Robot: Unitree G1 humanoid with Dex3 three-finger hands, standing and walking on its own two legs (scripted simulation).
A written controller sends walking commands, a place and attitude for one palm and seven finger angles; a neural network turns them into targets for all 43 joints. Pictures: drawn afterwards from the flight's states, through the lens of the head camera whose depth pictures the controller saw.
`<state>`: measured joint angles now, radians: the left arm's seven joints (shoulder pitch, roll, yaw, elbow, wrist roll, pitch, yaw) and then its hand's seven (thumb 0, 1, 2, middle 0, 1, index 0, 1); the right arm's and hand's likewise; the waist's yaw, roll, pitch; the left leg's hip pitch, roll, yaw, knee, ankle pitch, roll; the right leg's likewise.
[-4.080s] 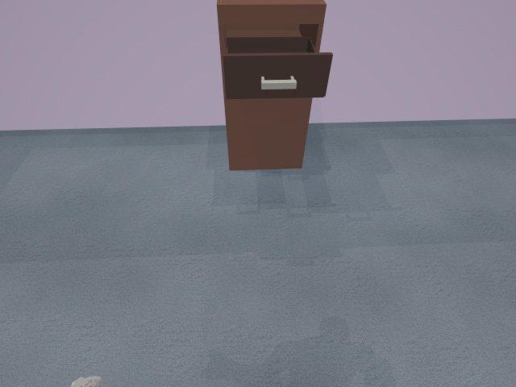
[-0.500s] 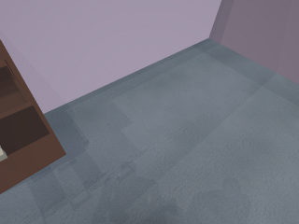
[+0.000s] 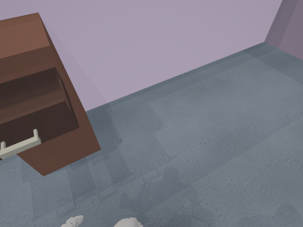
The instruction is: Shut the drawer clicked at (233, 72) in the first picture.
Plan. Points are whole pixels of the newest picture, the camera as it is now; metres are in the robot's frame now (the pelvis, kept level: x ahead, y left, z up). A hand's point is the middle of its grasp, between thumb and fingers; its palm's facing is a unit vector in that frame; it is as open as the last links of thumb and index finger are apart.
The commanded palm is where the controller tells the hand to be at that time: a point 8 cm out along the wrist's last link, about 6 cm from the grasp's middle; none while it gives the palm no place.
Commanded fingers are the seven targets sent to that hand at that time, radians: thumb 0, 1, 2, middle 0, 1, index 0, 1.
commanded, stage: turn to face it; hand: left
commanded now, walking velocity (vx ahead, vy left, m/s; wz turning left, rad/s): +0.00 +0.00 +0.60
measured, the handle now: (20, 142) +0.40 +0.48 -0.06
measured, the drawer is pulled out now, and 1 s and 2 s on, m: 0.29 0.29 0.29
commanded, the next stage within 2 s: take the last steps up to it in 0.72 s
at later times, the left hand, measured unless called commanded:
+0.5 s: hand out of the picture -0.04 +0.27 -0.17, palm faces +0.35 -0.89 -0.27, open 7.4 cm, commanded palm none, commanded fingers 0.00 0.90 0.90 -0.20 -0.30 -0.20 -0.30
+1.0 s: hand out of the picture -0.08 +0.19 -0.16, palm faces +0.52 -0.83 -0.21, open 7.4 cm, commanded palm none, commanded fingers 0.00 0.90 0.90 -0.20 -0.30 -0.20 -0.30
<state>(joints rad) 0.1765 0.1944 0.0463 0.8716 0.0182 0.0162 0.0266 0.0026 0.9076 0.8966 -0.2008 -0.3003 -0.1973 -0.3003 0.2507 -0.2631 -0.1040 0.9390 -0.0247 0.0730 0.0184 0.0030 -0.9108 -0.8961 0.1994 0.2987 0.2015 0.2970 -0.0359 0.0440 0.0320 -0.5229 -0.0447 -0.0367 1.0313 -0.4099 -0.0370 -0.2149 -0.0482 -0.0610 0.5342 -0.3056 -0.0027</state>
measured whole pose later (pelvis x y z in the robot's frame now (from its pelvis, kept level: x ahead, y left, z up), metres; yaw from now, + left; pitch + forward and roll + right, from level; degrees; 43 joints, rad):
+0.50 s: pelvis -0.01 +0.03 +0.00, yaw +17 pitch -1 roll -1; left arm 0.24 0.28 0.08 0.93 0.01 0.06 0.01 0.01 0.91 0.90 -0.20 -0.30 -0.19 -0.30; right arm 0.13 -0.23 -0.04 0.88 -0.02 0.03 0.01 0.00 -0.91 -0.90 0.20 0.30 0.20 0.30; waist 0.03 -0.03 0.09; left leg -0.26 0.01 0.00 0.54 -0.26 0.02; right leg -0.46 -0.10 -0.04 1.02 -0.45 0.09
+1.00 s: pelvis -0.01 +0.02 +0.00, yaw +28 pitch -1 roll +1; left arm 0.30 0.17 0.03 0.97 0.03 -0.01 0.01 0.00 0.91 0.90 -0.20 -0.30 -0.20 -0.30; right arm 0.22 -0.21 -0.06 1.01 -0.02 0.06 0.03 0.00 -0.91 -0.90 0.20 0.30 0.20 0.30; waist 0.04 -0.01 0.04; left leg -0.31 0.04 0.04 0.79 -0.45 -0.03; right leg -0.21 -0.09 -0.16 0.46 -0.23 0.00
